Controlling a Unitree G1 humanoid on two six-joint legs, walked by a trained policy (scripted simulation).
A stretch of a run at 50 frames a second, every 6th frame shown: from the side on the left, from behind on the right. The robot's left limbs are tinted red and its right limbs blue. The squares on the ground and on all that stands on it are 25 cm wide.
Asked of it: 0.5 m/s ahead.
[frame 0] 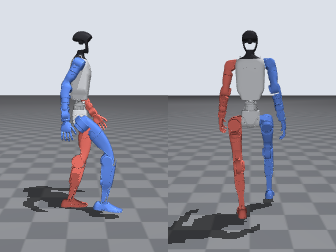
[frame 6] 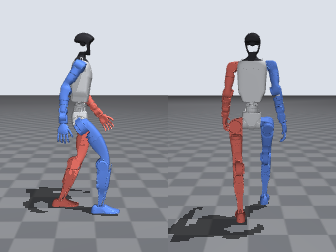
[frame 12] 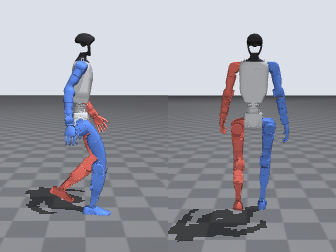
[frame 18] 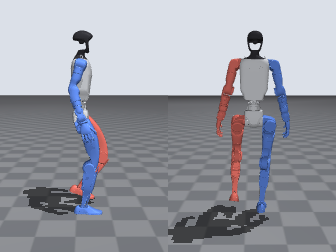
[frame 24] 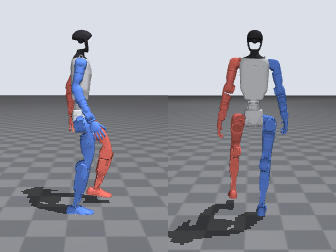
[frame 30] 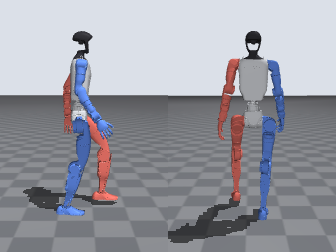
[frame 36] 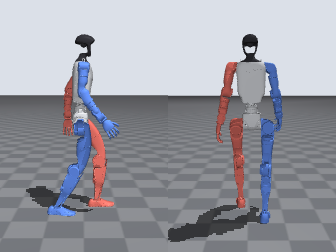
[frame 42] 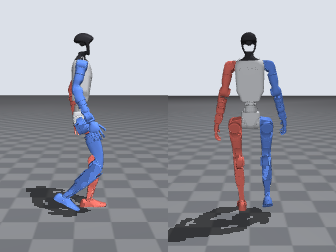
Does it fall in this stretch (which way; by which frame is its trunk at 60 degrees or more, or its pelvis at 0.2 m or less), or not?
no
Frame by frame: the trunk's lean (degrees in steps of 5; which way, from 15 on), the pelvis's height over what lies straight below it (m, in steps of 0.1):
0: 5, 0.8
6: 5, 0.8
12: 5, 0.8
18: 0, 0.8
24: 0, 0.8
30: 5, 0.8
36: 5, 0.8
42: 5, 0.8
